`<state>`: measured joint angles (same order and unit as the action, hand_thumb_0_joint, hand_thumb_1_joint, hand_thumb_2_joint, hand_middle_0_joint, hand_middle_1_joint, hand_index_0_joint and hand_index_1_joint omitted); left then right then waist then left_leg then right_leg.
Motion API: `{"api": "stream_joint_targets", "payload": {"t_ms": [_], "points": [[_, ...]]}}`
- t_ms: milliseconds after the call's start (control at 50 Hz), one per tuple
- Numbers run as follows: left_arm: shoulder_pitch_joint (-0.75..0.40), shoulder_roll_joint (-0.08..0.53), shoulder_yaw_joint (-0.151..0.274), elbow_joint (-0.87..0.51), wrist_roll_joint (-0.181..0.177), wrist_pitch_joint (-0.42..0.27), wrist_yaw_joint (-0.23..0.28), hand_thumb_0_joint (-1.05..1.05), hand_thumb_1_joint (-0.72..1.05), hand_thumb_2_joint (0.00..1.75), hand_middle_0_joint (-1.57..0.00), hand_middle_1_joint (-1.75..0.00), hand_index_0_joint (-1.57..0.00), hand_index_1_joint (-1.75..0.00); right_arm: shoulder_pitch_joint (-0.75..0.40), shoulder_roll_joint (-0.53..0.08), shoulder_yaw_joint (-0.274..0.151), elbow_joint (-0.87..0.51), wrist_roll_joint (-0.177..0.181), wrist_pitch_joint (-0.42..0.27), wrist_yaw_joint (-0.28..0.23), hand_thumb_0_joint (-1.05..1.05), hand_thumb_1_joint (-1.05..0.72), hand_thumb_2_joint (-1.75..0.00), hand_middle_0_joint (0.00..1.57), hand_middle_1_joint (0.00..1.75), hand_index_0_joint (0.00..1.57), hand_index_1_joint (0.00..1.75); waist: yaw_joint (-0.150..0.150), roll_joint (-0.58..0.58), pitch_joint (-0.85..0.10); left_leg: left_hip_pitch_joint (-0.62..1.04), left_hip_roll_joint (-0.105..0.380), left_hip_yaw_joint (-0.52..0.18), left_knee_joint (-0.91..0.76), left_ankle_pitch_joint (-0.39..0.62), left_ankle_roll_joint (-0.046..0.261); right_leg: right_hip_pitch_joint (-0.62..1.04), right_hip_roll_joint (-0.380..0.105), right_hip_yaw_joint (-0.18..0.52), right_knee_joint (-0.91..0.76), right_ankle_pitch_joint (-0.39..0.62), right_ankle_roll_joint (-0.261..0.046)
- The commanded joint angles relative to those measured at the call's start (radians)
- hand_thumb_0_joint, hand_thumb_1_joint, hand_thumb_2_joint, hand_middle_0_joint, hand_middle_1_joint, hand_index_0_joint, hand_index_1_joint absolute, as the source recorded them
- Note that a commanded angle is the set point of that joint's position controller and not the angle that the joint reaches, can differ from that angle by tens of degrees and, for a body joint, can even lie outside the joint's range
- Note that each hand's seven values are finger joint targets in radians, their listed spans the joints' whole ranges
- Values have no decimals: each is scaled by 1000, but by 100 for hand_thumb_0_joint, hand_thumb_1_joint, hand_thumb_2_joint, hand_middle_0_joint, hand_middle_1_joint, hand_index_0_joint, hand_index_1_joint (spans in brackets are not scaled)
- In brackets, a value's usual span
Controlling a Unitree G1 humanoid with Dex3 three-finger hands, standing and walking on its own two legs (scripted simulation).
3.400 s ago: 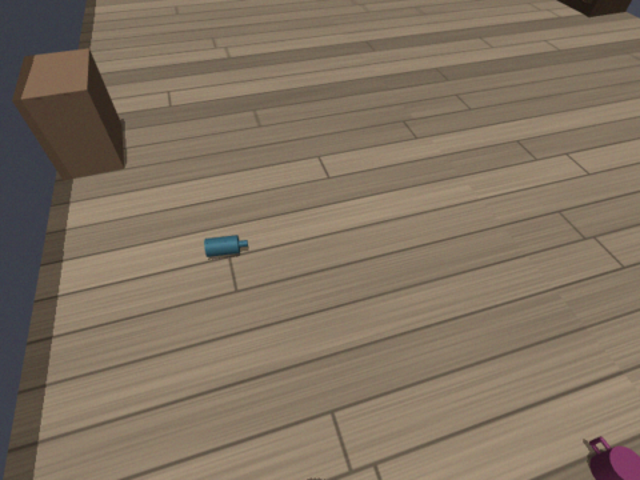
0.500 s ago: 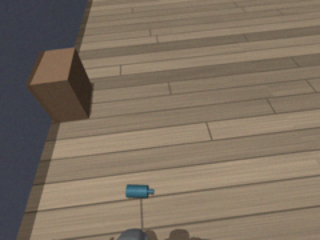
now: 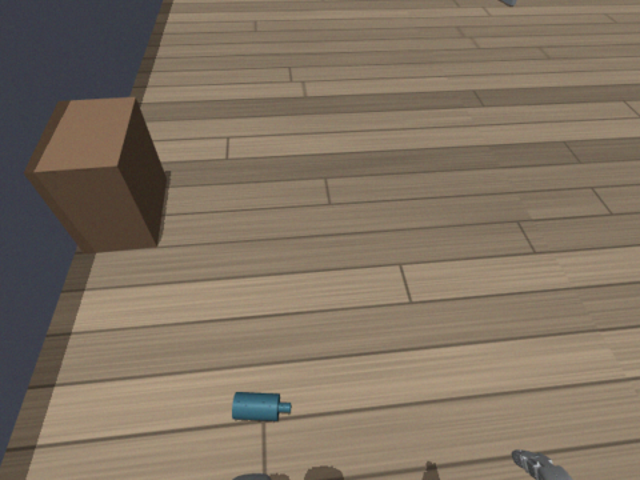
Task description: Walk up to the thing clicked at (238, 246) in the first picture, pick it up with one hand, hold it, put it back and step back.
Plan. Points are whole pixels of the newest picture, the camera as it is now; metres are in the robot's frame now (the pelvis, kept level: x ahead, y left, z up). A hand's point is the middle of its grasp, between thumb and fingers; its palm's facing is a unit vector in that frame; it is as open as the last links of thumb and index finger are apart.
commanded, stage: walk up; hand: left
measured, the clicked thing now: (262, 406) +0.41 +0.17 -0.73
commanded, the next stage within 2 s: none
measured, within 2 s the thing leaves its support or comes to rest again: neither
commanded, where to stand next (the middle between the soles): +0.06 -0.01 m, yaw +0 degrees
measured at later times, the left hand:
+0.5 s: hand out of the picture +0.09 +0.26 -0.14, palm faces -0.02 -0.95 -0.33, open 7.4 cm
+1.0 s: hand out of the picture +0.09 +0.26 -0.14, palm faces +0.00 -0.94 -0.33, open 7.4 cm
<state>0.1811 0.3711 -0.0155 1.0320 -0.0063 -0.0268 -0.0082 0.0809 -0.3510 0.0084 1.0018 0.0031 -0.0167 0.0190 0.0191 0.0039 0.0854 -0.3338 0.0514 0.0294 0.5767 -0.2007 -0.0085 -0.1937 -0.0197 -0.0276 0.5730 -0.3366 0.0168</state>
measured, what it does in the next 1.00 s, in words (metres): stands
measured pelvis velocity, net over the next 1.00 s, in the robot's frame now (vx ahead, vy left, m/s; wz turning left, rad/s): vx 0.01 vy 0.01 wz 0.01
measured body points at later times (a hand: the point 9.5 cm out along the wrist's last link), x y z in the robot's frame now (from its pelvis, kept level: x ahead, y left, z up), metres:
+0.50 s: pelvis +0.00 +0.01 +0.02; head +0.01 +0.01 +0.47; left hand +0.09 +0.31 -0.12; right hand +0.08 -0.30 -0.11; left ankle +0.07 +0.13 -0.73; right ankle -0.02 -0.13 -0.73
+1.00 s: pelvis +0.01 +0.01 +0.02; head +0.03 +0.01 +0.46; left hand +0.09 +0.31 -0.12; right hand +0.10 -0.29 -0.12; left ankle +0.07 +0.13 -0.73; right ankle -0.02 -0.13 -0.73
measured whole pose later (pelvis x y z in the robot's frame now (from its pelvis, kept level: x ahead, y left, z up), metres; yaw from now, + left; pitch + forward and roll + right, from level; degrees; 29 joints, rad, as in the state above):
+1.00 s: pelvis +0.01 +0.01 +0.02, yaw +0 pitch -1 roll +0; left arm 0.08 0.36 0.02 1.13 -0.01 0.01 -0.01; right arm 0.05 -0.34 -0.02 1.14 0.00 0.00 0.01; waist -0.01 0.00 0.08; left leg -0.24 0.03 0.04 0.37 -0.10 0.00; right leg -0.11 -0.04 -0.03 0.38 -0.24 0.03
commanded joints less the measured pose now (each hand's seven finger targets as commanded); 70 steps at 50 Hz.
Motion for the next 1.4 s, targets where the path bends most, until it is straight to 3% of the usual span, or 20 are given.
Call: {"api": "stream_joint_targets", "payload": {"t_ms": [0,100,400,540,820,900,920,960,1020,1060,1100,1160,1180,1200,1220,1240,1260,1280,1300,1380], "points": [[-48,234,56,-20,2,-24,21,0,90,90,-20,-30,-20,-30,-49,-228,-52,-15,11,-22,-16,0,-90,-90,20,30,20,30,-22,-4,-133,186,82,-105,-109,189,58,-24,-113,109,-168,264,-56],[-90,212,49,15,-1,-13,17,0,90,90,-20,-30,-20,-30,-89,-224,-46,33,6,-18,-15,0,-90,-90,20,30,20,30,-14,7,-118,199,91,-116,-192,126,52,-9,-108,102,-234,183,-46],[-146,203,55,72,7,0,8,0,90,90,-20,-30,-20,-30,-88,-215,-41,108,-4,-21,-17,0,-90,-90,20,30,20,30,-18,4,-121,207,90,-111,-292,99,26,71,-111,88,-315,186,-38],[-136,194,56,78,12,2,6,0,90,90,-20,-30,-20,-30,-78,-217,-45,108,-8,-20,-16,0,-90,-90,20,30,20,30,-22,17,-101,171,90,-132,-330,-27,28,67,-105,86,-328,133,-38],[-123,186,58,83,10,1,12,0,90,90,-20,-30,-20,-30,-60,-206,-50,107,-5,-19,-20,0,-90,-90,20,30,20,30,-28,17,-141,229,84,-109,-281,183,24,81,-112,74,-317,237,-28],[-122,185,56,84,11,4,13,0,90,90,-20,-30,-20,-30,-66,-210,-54,106,-5,-16,-21,0,-90,-90,20,30,20,30,-31,10,-121,222,83,-113,-293,143,24,71,-112,71,-323,223,-27],[-125,244,83,60,2,22,19,0,90,90,-20,-30,-20,-30,-64,-277,-77,101,-1,4,-23,0,-90,-90,20,30,20,30,-32,11,-17,170,88,-120,-209,423,36,-16,-103,65,-208,393,-31],[-91,220,84,30,-4,34,24,0,90,90,-20,-30,-20,-30,-32,-269,-86,79,15,17,-25,0,-90,-90,20,30,20,30,-35,30,-113,217,116,-119,-175,563,69,6,-81,26,-128,406,-32],[-56,188,85,-17,-3,55,23,0,90,90,-20,-30,-20,-30,-36,-291,-111,19,8,35,-28,0,-90,-90,20,30,20,30,-32,110,-238,205,186,-184,-203,508,154,23,-11,-4,77,198,-40],[-16,182,96,-34,4,74,20,0,90,90,-20,-30,-20,-30,-82,-295,-121,-34,-7,46,-32,0,-90,-90,20,30,20,30,-18,193,-233,96,247,-236,-233,386,224,7,22,0,259,-143,-52],[50,179,106,-42,4,87,16,0,90,90,-20,-30,-20,-30,-124,-298,-128,-86,-25,57,-33,0,-90,-90,20,30,20,30,6,210,-197,-11,268,-235,-228,245,252,-2,3,30,349,-224,-63],[126,167,113,-25,22,68,9,0,90,90,-20,-30,-20,-30,-152,-263,-122,-107,-34,64,-29,0,-90,-90,20,30,20,30,52,120,-171,-15,162,-182,-90,15,146,21,-18,25,-53,-39,-77],[110,209,126,-34,40,52,13,0,90,90,-20,-30,-20,-30,-120,-220,-109,-106,-25,69,-24,0,-90,-90,20,30,20,30,43,-42,-121,-81,70,-128,43,-102,99,18,-91,176,-253,-116,-75],[46,310,152,-75,59,36,21,0,90,90,-20,-30,-20,-30,-78,-153,-90,-119,-22,69,-23,0,-90,-90,20,30,20,30,22,-275,-49,-225,-92,-83,223,-318,29,-29,-289,496,-376,-138,-112],[-40,378,159,-126,69,29,24,0,90,90,-20,-30,-20,-30,-97,-189,-101,-120,-26,69,-36,0,-90,-90,20,30,20,30,33,-207,-9,-156,-93,-203,352,-368,9,-225,-408,562,-387,-98,-254],[-95,348,158,-150,63,22,25,0,90,90,-20,-30,-20,-30,-65,-226,-113,-102,-18,67,-36,0,-90,-90,20,30,20,30,5,-155,-4,-113,-89,-220,455,-334,14,-243,-384,496,-345,36,-274],[-129,287,140,-150,56,10,28,0,90,90,-20,-30,-20,-30,-23,-223,-117,-81,-11,61,-33,0,-90,-90,20,30,20,30,-32,-81,-15,-120,-103,-239,485,-269,14,-166,-301,365,-281,231,-225],[-126,249,131,-145,54,0,29,0,90,90,-20,-30,-20,-30,14,-218,-113,-69,-1,53,-28,0,-90,-90,20,30,20,30,-48,-58,-62,-102,-108,-227,462,-208,5,-82,-223,254,-245,315,-174],[-110,223,127,-143,54,-9,28,0,90,90,-20,-30,-20,-30,42,-200,-101,-61,0,48,-23,0,-90,-90,20,30,20,30,-47,-88,-113,-96,-96,-197,425,-189,-2,10,-197,206,-240,306,-150],[112,249,150,-130,49,-28,29,0,90,90,-20,-30,-20,-30,-46,-228,-91,-111,-35,39,-5,0,-90,-90,20,30,20,30,77,-126,-100,-301,-72,-147,272,-244,-3,396,-254,293,-251,221,-170]]}}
